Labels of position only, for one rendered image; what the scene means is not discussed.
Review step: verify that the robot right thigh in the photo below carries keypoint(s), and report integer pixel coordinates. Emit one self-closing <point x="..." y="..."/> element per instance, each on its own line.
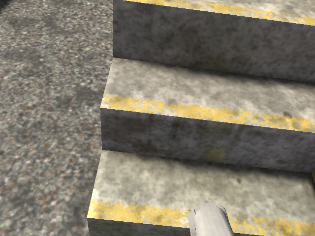
<point x="208" y="220"/>

